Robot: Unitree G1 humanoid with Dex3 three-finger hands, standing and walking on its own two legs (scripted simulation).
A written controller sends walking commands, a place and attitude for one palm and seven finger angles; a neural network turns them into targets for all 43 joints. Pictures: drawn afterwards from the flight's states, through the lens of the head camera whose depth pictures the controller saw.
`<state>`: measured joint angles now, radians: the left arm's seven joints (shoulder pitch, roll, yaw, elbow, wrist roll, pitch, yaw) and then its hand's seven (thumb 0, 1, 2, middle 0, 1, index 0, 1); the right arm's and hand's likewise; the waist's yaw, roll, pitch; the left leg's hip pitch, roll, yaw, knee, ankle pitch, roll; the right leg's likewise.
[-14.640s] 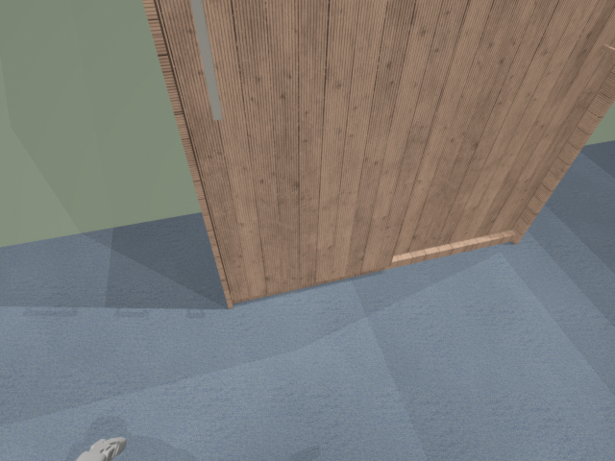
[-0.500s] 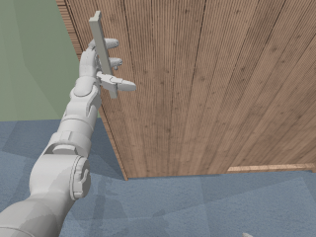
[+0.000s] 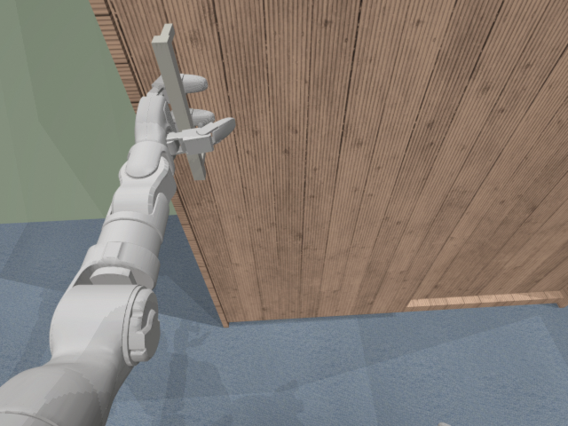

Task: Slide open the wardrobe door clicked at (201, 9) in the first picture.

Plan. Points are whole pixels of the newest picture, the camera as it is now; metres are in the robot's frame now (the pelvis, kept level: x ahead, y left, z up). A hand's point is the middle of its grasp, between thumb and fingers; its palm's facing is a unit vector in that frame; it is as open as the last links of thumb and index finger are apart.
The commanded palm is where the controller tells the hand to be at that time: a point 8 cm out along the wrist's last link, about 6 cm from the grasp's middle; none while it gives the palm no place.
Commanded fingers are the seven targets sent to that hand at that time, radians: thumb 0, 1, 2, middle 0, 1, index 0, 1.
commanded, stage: grip the handle and tug to test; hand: left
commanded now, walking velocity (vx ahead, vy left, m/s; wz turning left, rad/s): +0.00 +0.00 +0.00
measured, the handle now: (185, 111) +0.52 +0.15 +0.18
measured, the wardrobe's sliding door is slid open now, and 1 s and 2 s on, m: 0.00 0.00 0.00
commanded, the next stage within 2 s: tug the door sideways, standing still in 0.96 s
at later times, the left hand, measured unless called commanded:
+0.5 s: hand (200, 126) +0.47 +0.12 +0.18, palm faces +0.05 -1.00 +0.01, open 5.1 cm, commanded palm +0.43 +0.17 +0.18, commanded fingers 0.00 0.90 0.90 -0.45 -1.40 -0.45 -1.40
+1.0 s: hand (197, 131) +0.46 +0.12 +0.18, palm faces +0.06 -1.00 +0.01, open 5.8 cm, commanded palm +0.40 +0.17 +0.18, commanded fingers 0.00 0.90 0.90 -0.45 -1.40 -0.45 -1.40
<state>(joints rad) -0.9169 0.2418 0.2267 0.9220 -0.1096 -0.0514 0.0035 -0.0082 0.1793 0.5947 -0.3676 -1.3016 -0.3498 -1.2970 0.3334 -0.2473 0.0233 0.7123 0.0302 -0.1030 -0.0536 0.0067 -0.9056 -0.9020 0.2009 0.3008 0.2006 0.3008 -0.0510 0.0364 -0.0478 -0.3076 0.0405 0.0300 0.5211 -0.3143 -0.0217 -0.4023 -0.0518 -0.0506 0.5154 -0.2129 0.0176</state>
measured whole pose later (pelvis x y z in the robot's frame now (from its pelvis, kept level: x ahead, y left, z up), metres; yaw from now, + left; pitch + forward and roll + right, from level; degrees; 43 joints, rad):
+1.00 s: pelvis +0.04 +0.01 +0.01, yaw -2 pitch +4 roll +0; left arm -0.57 0.16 0.20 0.38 -0.13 0.17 0.03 0.02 0.79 0.80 -0.29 -1.40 -0.28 -1.35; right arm 0.26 -0.23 0.01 0.66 0.03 -0.07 -0.04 0.01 -0.91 -0.90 0.20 0.30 0.20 0.30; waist -0.01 0.06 -0.07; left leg -0.16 0.05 0.06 0.43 -0.33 -0.02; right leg -0.28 -0.04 -0.02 0.44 -0.23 0.03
